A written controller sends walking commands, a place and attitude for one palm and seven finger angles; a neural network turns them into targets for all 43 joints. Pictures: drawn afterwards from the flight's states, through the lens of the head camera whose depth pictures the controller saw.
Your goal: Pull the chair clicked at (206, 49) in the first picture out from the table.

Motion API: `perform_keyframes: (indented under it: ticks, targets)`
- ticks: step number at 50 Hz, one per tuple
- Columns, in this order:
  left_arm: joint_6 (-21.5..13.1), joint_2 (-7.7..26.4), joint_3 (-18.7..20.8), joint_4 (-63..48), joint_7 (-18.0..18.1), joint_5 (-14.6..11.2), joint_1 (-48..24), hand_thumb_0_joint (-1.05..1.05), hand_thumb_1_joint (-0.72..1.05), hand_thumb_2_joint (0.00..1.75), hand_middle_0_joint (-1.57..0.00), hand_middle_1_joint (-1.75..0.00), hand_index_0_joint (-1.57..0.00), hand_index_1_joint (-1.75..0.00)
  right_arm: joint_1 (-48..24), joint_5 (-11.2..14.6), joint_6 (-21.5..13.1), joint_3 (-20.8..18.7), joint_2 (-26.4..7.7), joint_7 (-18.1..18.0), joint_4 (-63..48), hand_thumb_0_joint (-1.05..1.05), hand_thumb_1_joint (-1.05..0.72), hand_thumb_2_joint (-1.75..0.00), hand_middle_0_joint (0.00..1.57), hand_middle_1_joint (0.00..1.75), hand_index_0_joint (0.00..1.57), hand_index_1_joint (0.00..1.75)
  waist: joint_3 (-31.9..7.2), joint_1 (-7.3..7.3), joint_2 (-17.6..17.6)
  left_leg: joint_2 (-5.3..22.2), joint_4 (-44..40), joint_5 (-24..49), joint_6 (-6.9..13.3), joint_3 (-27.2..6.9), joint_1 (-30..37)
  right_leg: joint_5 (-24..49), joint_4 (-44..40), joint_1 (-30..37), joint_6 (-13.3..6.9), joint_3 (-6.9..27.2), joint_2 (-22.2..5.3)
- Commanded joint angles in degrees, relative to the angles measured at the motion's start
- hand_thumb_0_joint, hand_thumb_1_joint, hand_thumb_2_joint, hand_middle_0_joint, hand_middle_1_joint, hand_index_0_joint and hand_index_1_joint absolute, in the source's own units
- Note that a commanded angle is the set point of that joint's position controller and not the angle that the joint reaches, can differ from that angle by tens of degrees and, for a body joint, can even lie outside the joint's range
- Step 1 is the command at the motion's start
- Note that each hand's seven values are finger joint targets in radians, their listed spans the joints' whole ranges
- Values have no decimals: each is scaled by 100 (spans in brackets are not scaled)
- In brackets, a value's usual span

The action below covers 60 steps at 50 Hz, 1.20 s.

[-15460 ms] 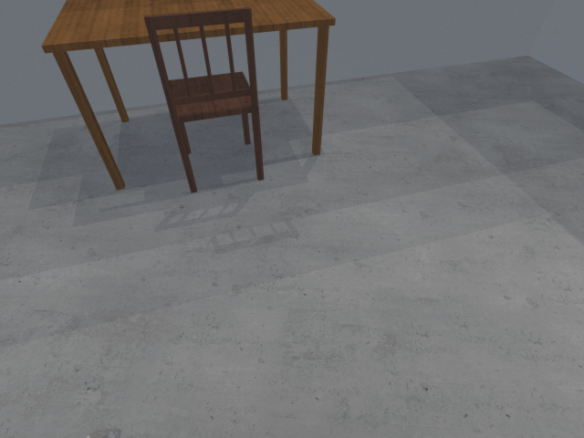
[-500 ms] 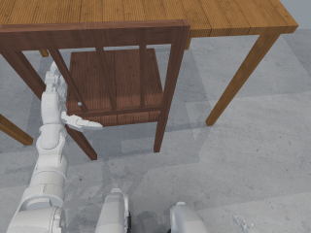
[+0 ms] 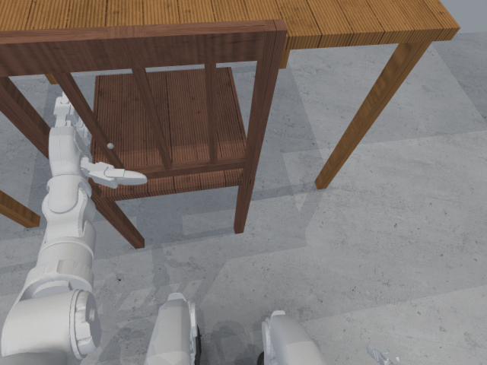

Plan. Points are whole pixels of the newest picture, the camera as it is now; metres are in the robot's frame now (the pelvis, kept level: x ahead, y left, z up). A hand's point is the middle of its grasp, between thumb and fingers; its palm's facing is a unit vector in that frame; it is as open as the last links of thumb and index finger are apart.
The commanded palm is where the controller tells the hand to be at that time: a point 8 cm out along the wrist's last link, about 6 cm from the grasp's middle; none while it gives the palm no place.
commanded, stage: push the fingers through the gap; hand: left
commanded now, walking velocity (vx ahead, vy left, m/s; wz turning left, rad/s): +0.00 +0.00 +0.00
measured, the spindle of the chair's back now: (156, 126) +0.51 +0.14 +0.02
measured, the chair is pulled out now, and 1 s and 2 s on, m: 0.00 0.00 0.01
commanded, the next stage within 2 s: hook a spindle and tug to test in 0.44 s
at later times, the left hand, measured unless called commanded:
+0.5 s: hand (104, 138) +0.47 +0.21 +0.04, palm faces +0.16 -0.99 -0.04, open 16.9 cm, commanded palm +0.44 +0.25 +0.04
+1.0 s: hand (111, 139) +0.47 +0.21 +0.03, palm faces +0.16 -0.99 -0.03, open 14.0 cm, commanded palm +0.45 +0.24 +0.04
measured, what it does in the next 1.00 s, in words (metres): stands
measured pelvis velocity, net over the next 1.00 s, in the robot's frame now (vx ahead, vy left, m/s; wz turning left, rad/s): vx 0.00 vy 0.01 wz -0.01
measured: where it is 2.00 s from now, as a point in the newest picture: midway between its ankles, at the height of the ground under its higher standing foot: outside the picture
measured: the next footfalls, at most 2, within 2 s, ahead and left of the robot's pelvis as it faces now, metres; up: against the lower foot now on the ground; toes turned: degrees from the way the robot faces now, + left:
none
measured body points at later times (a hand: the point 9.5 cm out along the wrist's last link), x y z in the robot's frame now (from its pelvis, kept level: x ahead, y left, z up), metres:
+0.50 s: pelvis +0.00 +0.01 +0.00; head +0.13 +0.03 +0.43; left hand +0.45 +0.27 +0.05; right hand +0.06 -0.25 -0.12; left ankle +0.09 +0.13 -0.60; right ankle -0.01 -0.12 -0.60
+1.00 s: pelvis +0.00 +0.01 +0.00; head +0.13 +0.03 +0.43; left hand +0.46 +0.26 +0.04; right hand +0.06 -0.25 -0.12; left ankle +0.09 +0.13 -0.60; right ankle -0.01 -0.12 -0.60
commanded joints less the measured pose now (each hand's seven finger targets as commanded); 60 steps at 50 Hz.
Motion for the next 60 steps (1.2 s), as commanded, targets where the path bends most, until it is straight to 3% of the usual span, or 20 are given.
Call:
perform_keyframes:
  ticks: [1, 7, 10, 12, 13, 14, 17, 22, 24, 27, 34, 35, 42, 45, 50, 51, 52, 56, 58, 60]
  targets:
    - [-587, 1494, 337, -1440, 32, 6, -2285, 0, -50, 30, -6, -8, -6, -8, 690, -14, -122, -365, -936, -35, -394, 0, -90, -90, 20, 30, 20, 30, -2886, -32, 520, -265, -505, 1474, 166, -123, 3309, 2170, -1217, 165, -82, 206, 138]
    - [-371, 1180, 182, -926, -74, 12, -1803, 0, -50, 30, -6, -8, -6, -8, 761, 13, -29, -375, -943, 20, -415, 0, -90, -90, 20, 30, 20, 30, -2590, -71, 325, -265, -588, 1305, 184, -110, 3112, 2056, -1276, 115, -74, 168, 149]
    - [-290, 1230, 249, -829, -113, -50, -1921, 0, -50, 30, -6, -8, -6, -8, 767, 35, 11, -379, -961, 7, -392, 0, -90, -90, 20, 30, 20, 30, -2394, -103, 139, -260, -606, 1056, 198, -81, 2885, 1869, -1362, 105, -46, 192, 137]
    - [-388, 1347, 286, -1089, -122, -67, -2167, 0, -50, 30, -6, -8, -6, -8, 750, 39, -8, -367, -958, -7, -420, 0, -90, -90, 20, 30, 20, 30, -2449, -104, 314, -261, -605, 1075, 208, -84, 2973, 1850, -1350, 88, -66, 213, 139]
    - [-452, 1508, 406, -1166, -106, -45, -2192, 0, -50, 30, -6, -8, -6, -8, 759, 28, -13, -372, -965, -15, -412, 0, -90, -90, 20, 30, 20, 30, -2584, -25, 434, -255, -610, 1102, 183, -97, 3055, 1812, -1328, 104, -79, 217, 137]
    - [-520, 1454, 324, -1271, -88, -34, -2375, 0, -50, 30, -6, -8, -6, -8, 755, 20, -23, -364, -948, -14, -396, 0, -90, -90, 20, 30, 20, 30, -2617, -90, 456, -249, -611, 1132, 189, -134, 3164, 1806, -1319, 40, -77, 199, 147]
    - [-695, 1491, 299, -1582, -14, 25, -2525, 0, -50, 30, -6, -8, -6, -8, 783, -8, -65, -382, -952, -20, -363, 0, -90, -90, 20, 30, 20, 30, -2843, -92, 746, -223, -617, 1315, 163, -226, 3558, 1803, -1258, -116, -100, 166, 160]
    - [-524, 1236, 146, -1029, -38, 74, -2240, 0, -50, 30, -6, -8, -6, -8, 829, -10, -39, -380, -960, -4, -294, 0, -90, -90, 20, 30, 20, 30, -2612, -142, 630, -217, -667, 1235, 154, -259, 3514, 1691, -1290, -252, -107, 95, 151]
    - [-412, 1199, 183, -861, -54, 60, -1982, 0, -50, 30, -6, -8, -6, -8, 818, -2, -3, -393, -976, 7, -323, 0, -90, -90, 20, 30, 20, 30, -2579, -82, 546, -209, -720, 1183, 132, -256, 3472, 1645, -1314, -244, -106, 71, 140]
    - [-363, 1180, 164, -825, -58, 18, -2083, 0, -50, 30, -6, -8, -6, -8, 805, 5, 12, -370, -967, 5, -362, 0, -90, -90, 20, 30, 20, 30, -2434, -110, 402, -222, -714, 1106, 165, -238, 3293, 1637, -1327, -202, -98, 87, 149]
    - [-668, 1295, 195, -1292, 124, 100, -2517, 0, -50, 30, -18, -46, -18, -46, 767, -44, 5, -380, -950, 12, -371, 0, -90, -90, 20, 30, 20, 30, -2679, -118, 672, -204, -698, 1189, 127, -311, 3604, 1588, -1251, -346, -111, 79, 155]
    - [-667, 1151, 93, -1233, 124, 110, -2490, 0, -50, 30, -20, -52, -20, -52, 762, -40, 5, -375, -928, 24, -375, 0, -90, -90, 20, 30, 20, 30, -2632, -147, 705, -216, -703, 1155, 126, -308, 3621, 1560, -1274, -376, -113, 72, 156]
    - [-507, 1136, 102, -866, 113, 136, -2296, 0, -50, 30, -32, -90, -32, -90, 791, -43, 56, -371, -962, 22, -378, 0, -90, -90, 20, 30, 20, 30, -2676, -138, 606, -226, -687, 1140, 141, -303, 3498, 1593, -1265, -328, -117, 69, 161]
    - [-454, 1183, 126, -793, 111, 119, -2468, 0, -33, 37, -38, -107, -38, -107, 788, -37, 99, -357, -950, 19, -357, 0, -90, -90, 20, 30, 20, 30, -2509, -177, 512, -214, -674, 1024, 152, -260, 3315, 1547, -1304, -327, -92, 85, 149]
    - [-564, 1368, 293, -1200, 148, 89, -2247, 0, -5, 49, -46, -134, -46, -134, 783, -37, 96, -360, -935, 29, -427, 0, -90, -90, 20, 30, 20, 30, -2881, -53, 547, -223, -649, 1375, 140, -228, 3450, 1886, -1241, -34, -101, 116, 169]
    - [-567, 1186, 150, -1219, 141, 73, -2353, 0, 0, 52, -48, -140, -48, -140, 762, -36, 92, -360, -902, 36, -412, 0, -90, -90, 20, 30, 20, 30, -2810, -138, 537, -239, -619, 1342, 160, -202, 3422, 1906, -1270, -54, -83, 126, 169]
    - [-564, 1223, 208, -1147, 139, 79, -2268, 0, 6, 54, -50, -145, -50, -145, 798, -40, 88, -362, -907, 38, -400, 0, -90, -90, 20, 30, 20, 30, -2777, -123, 523, -238, -606, 1376, 159, -206, 3386, 1941, -1245, -42, -90, 121, 168]
    - [-509, 1395, 345, -819, 97, 86, -2287, 0, 28, 64, -50, -145, -50, -145, 797, -36, 118, -346, -932, 20, -351, 0, -90, -90, 20, 30, 20, 30, -2474, -163, 255, -248, -561, 1030, 196, -122, 2910, 1776, -1314, 17, -56, 187, 158]
    - [-558, 1508, 395, -1016, 46, 82, -2347, 0, 40, 68, -50, -145, -50, -145, 794, -32, 101, -344, -936, 9, -377, 0, -90, -90, 20, 30, 20, 30, -2690, -95, 484, -248, -547, 1187, 181, -112, 3075, 1893, -1260, 60, -80, 199, 152]
    - [-588, 1377, 274, -1142, 2, 66, -2322, 0, 51, 73, -50, -145, -50, -145, 786, -23, 96, -357, -914, 16, -387, 0, -90, -90, 20, 30, 20, 30, -2763, -86, 697, -238, -581, 1345, 150, -143, 3345, 1955, -1251, -8, -103, 164, 161]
